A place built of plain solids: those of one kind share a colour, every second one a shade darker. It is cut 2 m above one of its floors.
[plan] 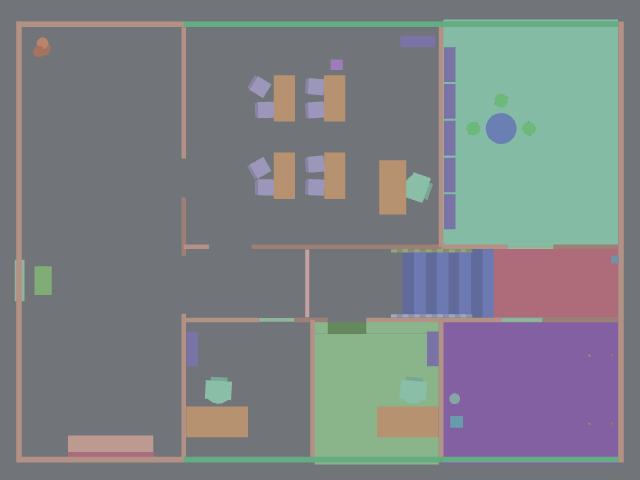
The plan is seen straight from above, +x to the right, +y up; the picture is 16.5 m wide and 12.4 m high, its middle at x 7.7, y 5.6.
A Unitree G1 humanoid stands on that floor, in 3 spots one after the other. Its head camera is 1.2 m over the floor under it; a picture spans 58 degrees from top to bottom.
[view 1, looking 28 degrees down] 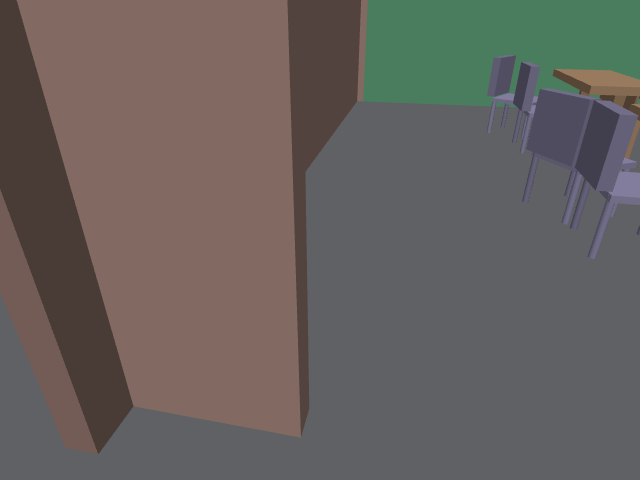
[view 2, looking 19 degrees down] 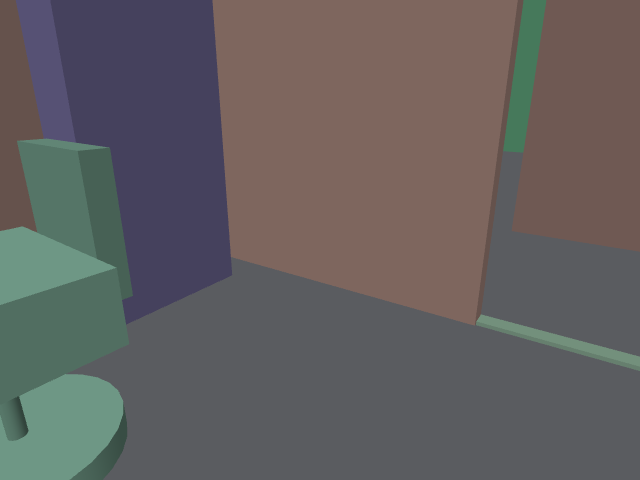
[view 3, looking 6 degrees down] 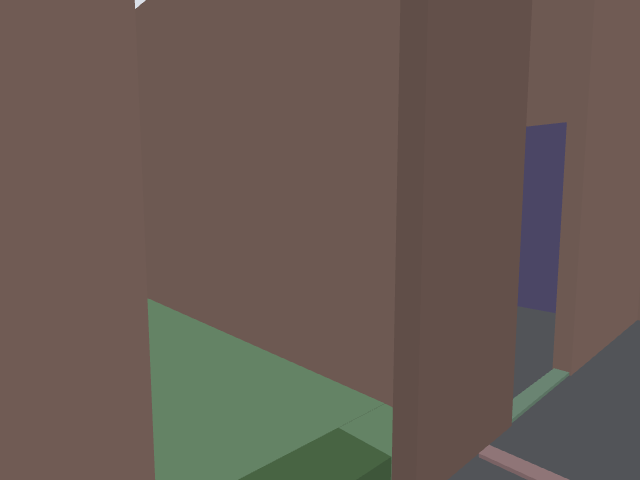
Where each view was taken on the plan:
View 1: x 5.08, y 4.48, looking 102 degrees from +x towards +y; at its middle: ground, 2.56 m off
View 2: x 6.58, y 1.30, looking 124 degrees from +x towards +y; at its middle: wall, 2.78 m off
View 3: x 9.23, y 4.48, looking -133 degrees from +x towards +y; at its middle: wall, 2.46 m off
